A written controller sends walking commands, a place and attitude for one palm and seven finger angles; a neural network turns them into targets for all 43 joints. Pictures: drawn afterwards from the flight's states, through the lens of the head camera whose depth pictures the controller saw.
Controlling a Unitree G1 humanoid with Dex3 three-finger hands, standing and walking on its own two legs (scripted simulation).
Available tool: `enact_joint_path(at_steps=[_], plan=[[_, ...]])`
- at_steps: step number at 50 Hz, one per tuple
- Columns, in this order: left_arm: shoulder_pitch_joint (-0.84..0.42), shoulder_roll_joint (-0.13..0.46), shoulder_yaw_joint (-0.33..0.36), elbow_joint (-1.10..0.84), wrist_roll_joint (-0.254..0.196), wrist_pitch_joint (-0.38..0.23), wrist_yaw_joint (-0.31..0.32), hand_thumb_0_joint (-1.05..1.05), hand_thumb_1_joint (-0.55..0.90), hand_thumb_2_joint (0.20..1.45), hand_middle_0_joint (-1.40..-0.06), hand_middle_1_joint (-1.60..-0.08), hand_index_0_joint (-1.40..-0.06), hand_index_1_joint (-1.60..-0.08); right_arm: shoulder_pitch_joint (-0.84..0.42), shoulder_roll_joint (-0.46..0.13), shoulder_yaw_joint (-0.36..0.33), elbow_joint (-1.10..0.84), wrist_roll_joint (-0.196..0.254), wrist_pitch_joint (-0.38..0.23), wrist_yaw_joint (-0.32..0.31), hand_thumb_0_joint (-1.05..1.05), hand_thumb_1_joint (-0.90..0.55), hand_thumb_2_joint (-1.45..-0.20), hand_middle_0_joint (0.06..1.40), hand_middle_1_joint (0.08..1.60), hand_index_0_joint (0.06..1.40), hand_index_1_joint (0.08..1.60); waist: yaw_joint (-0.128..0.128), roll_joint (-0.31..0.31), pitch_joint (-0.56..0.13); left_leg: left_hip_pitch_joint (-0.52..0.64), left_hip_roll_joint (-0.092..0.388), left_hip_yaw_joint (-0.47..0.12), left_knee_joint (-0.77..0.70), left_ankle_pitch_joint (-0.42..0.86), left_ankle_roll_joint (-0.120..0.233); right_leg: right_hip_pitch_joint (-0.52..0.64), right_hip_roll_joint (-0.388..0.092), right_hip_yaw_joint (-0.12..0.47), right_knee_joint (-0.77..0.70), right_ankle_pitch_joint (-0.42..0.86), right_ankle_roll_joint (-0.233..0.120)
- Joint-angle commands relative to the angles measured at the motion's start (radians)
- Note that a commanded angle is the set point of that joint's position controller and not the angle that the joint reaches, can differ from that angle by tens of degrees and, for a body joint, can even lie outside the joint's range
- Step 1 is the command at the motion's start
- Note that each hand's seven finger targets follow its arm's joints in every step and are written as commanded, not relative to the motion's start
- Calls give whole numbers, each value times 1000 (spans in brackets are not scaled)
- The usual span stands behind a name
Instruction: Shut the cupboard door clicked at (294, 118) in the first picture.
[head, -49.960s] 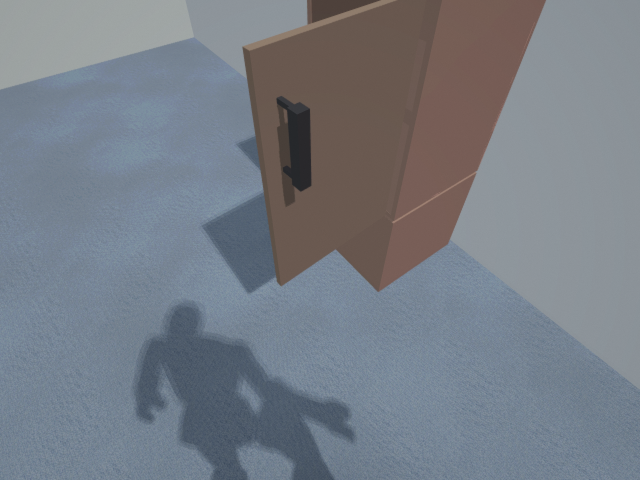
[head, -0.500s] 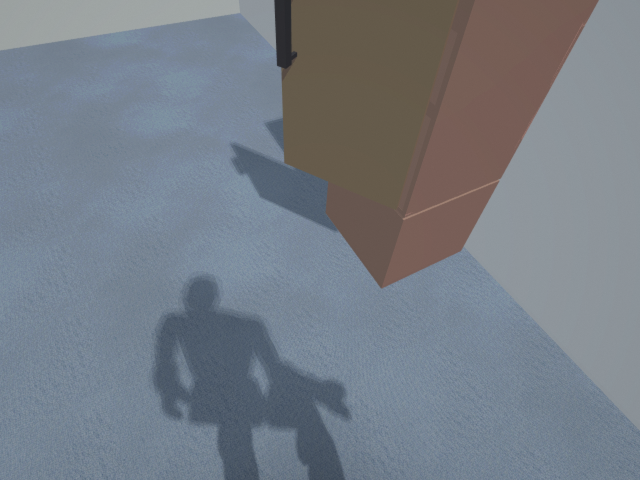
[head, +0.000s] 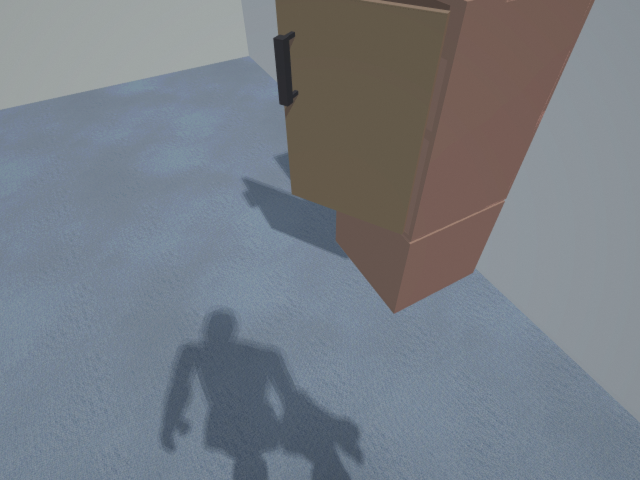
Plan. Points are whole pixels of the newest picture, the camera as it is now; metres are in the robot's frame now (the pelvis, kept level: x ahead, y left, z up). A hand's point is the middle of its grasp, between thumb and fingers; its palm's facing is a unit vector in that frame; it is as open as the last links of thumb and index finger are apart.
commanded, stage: let the arm hang, fingers relaxed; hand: left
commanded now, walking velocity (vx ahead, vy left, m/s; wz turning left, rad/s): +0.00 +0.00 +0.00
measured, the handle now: (288, 69) +0.98 +0.13 +0.08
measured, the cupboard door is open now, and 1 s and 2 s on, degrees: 32 32 32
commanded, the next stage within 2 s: look to check the result in 0.26 s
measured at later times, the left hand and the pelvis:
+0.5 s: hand out of the picture +0.07 +0.22 -0.16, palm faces +0.00 -0.95 -0.30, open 7.4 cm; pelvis +0.02 -0.01 +0.00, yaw +0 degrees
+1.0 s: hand out of the picture +0.10 +0.22 -0.15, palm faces +0.00 -0.95 -0.32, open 7.4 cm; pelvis +0.04 -0.02 +0.01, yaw +1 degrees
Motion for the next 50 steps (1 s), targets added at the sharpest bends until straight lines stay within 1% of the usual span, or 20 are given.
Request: enact_joint_path(at_steps=[1, 2, 3, 6, 8, 9, 10, 15, 17, 18, 23, 27, 32, 35, 37, 38, 42, 45, 47, 50], plan=[[-2, 157, 28, -38, 2, -18, 6, 0, 900, 900, -200, -300, -200, -300, -5, -173, -32, -35, -4, -20, -14, 0, -900, -900, 200, 300, 200, 300, -2, -46, 40, 6, 113, -136, -122, -41, 9, -49, -75, 92, -108, -22, -54], [2, 168, 29, -41, 3, -19, 6, 0, 900, 900, -200, -300, -200, -300, -14, -182, -34, -35, -2, -21, -13, 0, -900, -900, 200, 300, 200, 300, 1, -38, 37, 12, 113, -133, -121, -34, 11, -50, -76, 92, -110, -16, -55], [-9, 168, 30, -41, 3, -19, 5, 0, 900, 900, -200, -300, -200, -300, -16, -175, -33, -33, -3, -21, -13, 0, -900, -900, 200, 300, 200, 300, -2, -36, 36, 6, 113, -134, -124, -39, 9, -40, -78, 92, -113, -18, -55], [-23, 173, 30, -40, 2, -22, 3, 0, 900, 900, -200, -300, -200, -300, -36, -188, -33, -32, -5, -24, -13, 0, -900, -900, 200, 300, 200, 300, -1, -27, 27, 19, 112, -131, -130, -25, 6, -30, -78, 92, -116, 2, -54], [-31, 182, 31, -40, 2, -24, 3, 0, 900, 900, -200, -300, -200, -300, -43, -196, -34, -33, -4, -26, -13, 0, -900, -900, 200, 300, 200, 300, -2, -23, 3, 32, 115, -132, -129, -1, 6, -13, -82, 91, -116, 19, -54], [-36, 183, 32, -40, 2, -24, 2, 0, 900, 900, -200, -300, -200, -300, -49, -198, -34, -34, -3, -28, -13, 0, -900, -900, 200, 300, 200, 300, -1, -7, 4, 34, 115, -130, -130, 11, 5, -7, -83, 91, -117, 32, -53], [-41, 188, 31, -39, 2, -25, 2, 0, 900, 900, -200, -300, -200, -300, -54, -203, -34, -34, -4, -28, -13, 0, -900, -900, 200, 300, 200, 300, -2, -18, -5, 42, 115, -130, -128, 27, 4, 0, -83, 90, -118, 46, -53], [-56, 195, 32, -34, 0, -29, 0, 0, 900, 900, -200, -300, -200, -300, -74, -218, -33, -31, -3, -30, -15, 0, -900, -900, 200, 300, 200, 300, -4, -4, -21, 65, 119, -129, -127, 65, 0, 19, -89, 90, -126, 77, -55], [-51, 202, 32, -32, 0, -31, 0, 0, 900, 900, -200, -300, -200, -300, -75, -226, -33, -34, -1, -30, -15, 0, -900, -900, 200, 300, 200, 300, -3, -10, -43, 86, 120, -127, -118, 94, 2, 28, -90, 89, -128, 105, -57], [-62, 204, 32, -32, -1, -31, 1, 0, 900, 900, -200, -300, -200, -300, -78, -224, -33, -30, -1, -30, -15, 0, -900, -900, 200, 300, 200, 300, -7, -10, -42, 86, 123, -125, -119, 100, 0, 37, -94, 87, -129, 118, -57], [-71, 214, 29, -23, -2, -31, 1, 0, 900, 900, -200, -300, -200, -300, -89, -236, -31, -27, -1, -29, -16, 0, -900, -900, 200, 300, 200, 300, -7, -19, -35, 97, 126, -126, -125, 121, -1, 42, -97, 81, -135, 138, -56], [-72, 221, 29, -22, -2, -32, 0, 0, 900, 900, -200, -300, -200, -300, -98, -246, -31, -28, 1, -26, -15, 0, -900, -900, 200, 300, 200, 300, -6, -30, -22, 103, 124, -126, -128, 106, -1, 34, -97, 85, -150, 123, -56], [-77, 228, 28, -22, -3, -34, 1, 0, 900, 900, -200, -300, -200, -300, -102, -253, -30, -27, 1, -26, -15, 0, -900, -900, 200, 300, 200, 300, -6, -37, -44, 121, 127, -125, -126, 141, -2, 53, -98, 84, -144, 169, -56], [-86, 229, 27, -21, -3, -32, 1, 0, 900, 900, -200, -300, -200, -300, -109, -251, -29, -25, -1, -26, -14, 0, -900, -900, 200, 300, 200, 300, -7, -32, -32, 116, 128, -122, -134, 133, -5, 55, -100, 83, -147, 165, -54], [-81, 233, 30, -23, -2, -36, 2, 0, 900, 900, -200, -300, -200, -300, -109, -256, -29, -27, 1, -27, -15, 0, -900, -900, 200, 300, 200, 300, -7, -42, -54, 132, 129, -122, -125, 164, -3, 65, -101, 84, -144, 204, -56], [-86, 232, 28, -22, -3, -35, 3, 0, 900, 900, -200, -300, -200, -300, -112, -251, -29, -25, 0, -26, -15, 0, -900, -900, 200, 300, 200, 300, -8, -49, -47, 133, 129, -121, -125, 165, -4, 64, -103, 79, -144, 211, -55], [-85, 237, 29, -25, -3, -36, 3, 0, 900, 900, -200, -300, -200, -300, -114, -256, -28, -28, 1, -26, -15, 0, -900, -900, 200, 300, 200, 300, -7, -44, -53, 139, 129, -119, -123, 183, -5, 72, -101, 80, -142, 235, -56], [-90, 234, 29, -24, -4, -36, 4, 0, 900, 900, -200, -300, -200, -300, -115, -252, -27, -24, -1, -26, -16, 0, -900, -900, 200, 300, 200, 300, -7, -28, -56, 137, 129, -117, -127, 187, -8, 87, -104, 82, -141, 247, -57], [-86, 236, 31, -26, -3, -38, 5, 0, 900, 900, -200, -300, -200, -300, -112, -255, -27, -27, 0, -27, -17, 0, -900, -900, 200, 300, 200, 300, -7, -39, -64, 145, 130, -118, -121, 207, -7, 91, -102, 81, -138, 274, -58], [-90, 235, 31, -28, -4, -37, 6, 0, 900, 900, -200, -300, -200, -300, -110, -252, -26, -27, 0, -27, -17, 0, -900, -900, 200, 300, 200, 300, -7, -29, -62, 132, 128, -119, -119, 225, -10, 109, -109, 68, -129, 291, -56]])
